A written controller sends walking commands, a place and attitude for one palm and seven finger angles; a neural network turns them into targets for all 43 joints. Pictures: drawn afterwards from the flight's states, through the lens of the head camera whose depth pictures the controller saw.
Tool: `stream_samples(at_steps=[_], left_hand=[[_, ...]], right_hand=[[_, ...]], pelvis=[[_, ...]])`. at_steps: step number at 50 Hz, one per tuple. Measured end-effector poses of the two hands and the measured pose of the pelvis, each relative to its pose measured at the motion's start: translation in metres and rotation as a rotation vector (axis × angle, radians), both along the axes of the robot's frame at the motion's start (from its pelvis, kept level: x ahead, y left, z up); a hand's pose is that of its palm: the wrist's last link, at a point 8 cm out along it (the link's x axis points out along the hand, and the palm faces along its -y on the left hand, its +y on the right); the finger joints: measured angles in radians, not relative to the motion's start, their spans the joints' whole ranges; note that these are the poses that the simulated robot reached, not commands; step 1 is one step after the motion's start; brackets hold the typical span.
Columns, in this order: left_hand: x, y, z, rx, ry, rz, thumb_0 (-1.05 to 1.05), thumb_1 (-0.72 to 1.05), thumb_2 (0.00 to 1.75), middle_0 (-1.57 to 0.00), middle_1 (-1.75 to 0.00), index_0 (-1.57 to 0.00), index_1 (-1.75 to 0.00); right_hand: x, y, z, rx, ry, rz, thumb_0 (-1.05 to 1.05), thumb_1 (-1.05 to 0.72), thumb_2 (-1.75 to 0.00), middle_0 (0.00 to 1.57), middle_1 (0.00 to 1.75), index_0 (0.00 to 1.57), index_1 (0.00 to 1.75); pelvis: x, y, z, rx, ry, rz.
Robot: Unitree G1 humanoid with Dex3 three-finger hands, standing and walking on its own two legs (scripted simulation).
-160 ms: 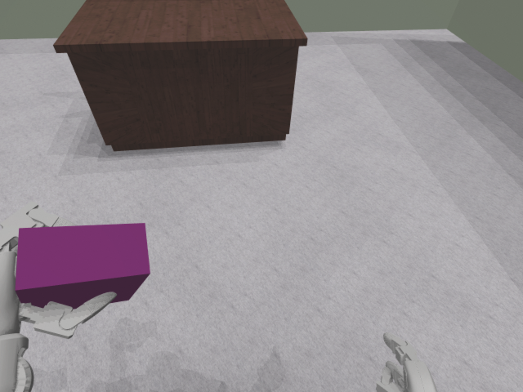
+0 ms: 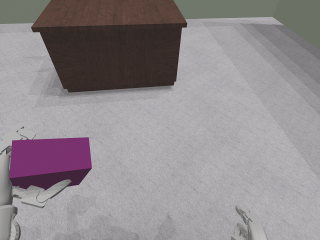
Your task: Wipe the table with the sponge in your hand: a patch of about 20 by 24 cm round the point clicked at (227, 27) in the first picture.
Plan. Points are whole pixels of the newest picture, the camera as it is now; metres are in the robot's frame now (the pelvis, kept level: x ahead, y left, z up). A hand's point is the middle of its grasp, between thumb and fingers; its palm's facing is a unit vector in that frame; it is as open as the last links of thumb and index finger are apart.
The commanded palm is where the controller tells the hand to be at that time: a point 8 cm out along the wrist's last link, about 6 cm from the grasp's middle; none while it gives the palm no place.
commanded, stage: stand and wait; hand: left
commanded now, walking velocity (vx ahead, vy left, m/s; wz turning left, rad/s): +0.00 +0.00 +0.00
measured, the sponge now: (62, 165) +0.22 +0.21 +0.14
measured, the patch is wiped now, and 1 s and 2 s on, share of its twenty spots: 0.00 0.00 0.00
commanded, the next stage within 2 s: look at it before walking up in 0.10 s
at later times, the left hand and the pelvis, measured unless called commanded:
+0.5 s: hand (38, 166) +0.21 +0.24 +0.16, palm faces +0.41 -0.83 -0.38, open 9.9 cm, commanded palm +0.16 +0.28 +0.18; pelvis +0.00 +0.00 +0.00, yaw +1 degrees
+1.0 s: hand (29, 134) +0.27 +0.28 +0.17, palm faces +0.53 -0.74 -0.40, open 9.9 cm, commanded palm +0.21 +0.31 +0.18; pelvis +0.09 +0.01 -0.01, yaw +7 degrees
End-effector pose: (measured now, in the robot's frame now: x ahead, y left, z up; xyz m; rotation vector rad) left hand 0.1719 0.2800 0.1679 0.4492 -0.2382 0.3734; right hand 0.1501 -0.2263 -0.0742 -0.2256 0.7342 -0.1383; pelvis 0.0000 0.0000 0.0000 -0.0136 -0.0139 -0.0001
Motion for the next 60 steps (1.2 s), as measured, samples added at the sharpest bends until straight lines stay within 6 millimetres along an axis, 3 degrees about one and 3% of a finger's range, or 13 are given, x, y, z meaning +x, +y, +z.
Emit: stream_samples(at_steps=[22, 33, 37, 42, 46, 50, 55, 60], left_hand=[[-0.005, 0.0, 0.0, 0.005, 0.001, 0.004, -0.01, -0.47, 0.97, -0.78, -1.32, -0.78, -1.32], [0.002, 0.002, 0.01, 0.058, -0.052, 0.058, -0.01, -0.47, 0.97, -0.78, -1.32, -0.78, -1.32], [0.008, 0.0, 0.001, 0.021, -0.048, 0.085, -0.01, -0.47, 0.97, -0.78, -1.32, -0.78, -1.32], [0.018, 0.011, 0.0, 0.008, -0.047, 0.107, -0.01, -0.47, 0.97, -0.78, -1.32, -0.78, -1.32], [0.03, 0.029, 0.005, 0.057, -0.097, 0.113, -0.01, -0.47, 0.97, -0.78, -1.32, -0.78, -1.32], [0.053, 0.036, 0.014, 0.09, -0.094, 0.119, -0.01, -0.47, 0.97, -0.78, -1.32, -0.78, -1.32], [0.08, 0.023, 0.023, 0.077, -0.065, 0.103, -0.01, -0.47, 0.97, -0.78, -1.32, -0.78, -1.32], [0.108, 0.0, 0.025, 0.102, -0.013, 0.102, -0.01, -0.47, 0.97, -0.78, -1.32, -0.78, -1.32]], right_hand=[[-0.007, 0.0, -0.004, 0.004, 0.008, -0.003, 0.02, -0.91, -0.9, 0.2, 0.3, 0.2, 0.3], [0.005, -0.005, -0.019, 0.009, 0.043, -0.007, 0.02, -0.91, -0.9, 0.2, 0.3, 0.2, 0.3], [0.018, -0.008, -0.025, 0.0, 0.092, 0.029, 0.02, -0.91, -0.9, 0.2, 0.3, 0.2, 0.3], [0.047, -0.004, -0.019, -0.055, 0.141, 0.088, 0.02, -0.91, -0.9, 0.2, 0.3, 0.2, 0.3], [0.084, 0.009, -0.017, -0.078, 0.074, 0.094, 0.02, -0.91, -0.9, 0.2, 0.3, 0.2, 0.3], [0.116, 0.032, -0.011, -0.006, 0.012, 0.096, 0.02, -0.91, -0.9, 0.2, 0.29, 0.2, 0.3], [0.143, 0.052, -0.005, 0.086, -0.004, 0.13, 0.01, -0.91, -0.9, 0.2, 0.29, 0.2, 0.3], [0.167, 0.045, -0.017, 0.125, 0.027, 0.147, 0.01, -0.91, -0.9, 0.21, 0.3, 0.21, 0.3]], pelvis=[[-0.003, 0.001, -0.001, 0.002, -0.001, 0.004], [0.021, -0.008, -0.009, -0.012, -0.003, 0.056], [0.036, -0.01, -0.009, 0.003, 0.0, 0.099], [0.055, -0.002, -0.005, 0.021, 0.004, 0.131], [0.07, 0.01, -0.016, 0.033, -0.009, 0.128], [0.085, 0.012, -0.011, 0.023, -0.007, 0.12], [0.111, 0.005, -0.001, 0.005, 0.013, 0.116], [0.145, -0.012, 0.0, 0.011, 0.022, 0.121]])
